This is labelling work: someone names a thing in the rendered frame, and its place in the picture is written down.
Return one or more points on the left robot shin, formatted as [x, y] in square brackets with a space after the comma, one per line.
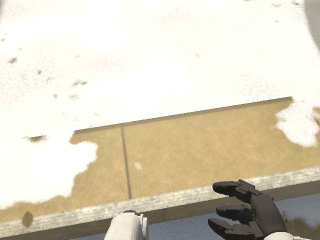
[127, 211]

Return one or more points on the robot right hand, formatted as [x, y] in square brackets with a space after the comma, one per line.
[257, 222]

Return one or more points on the robot left thigh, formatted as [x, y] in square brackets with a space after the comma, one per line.
[128, 226]

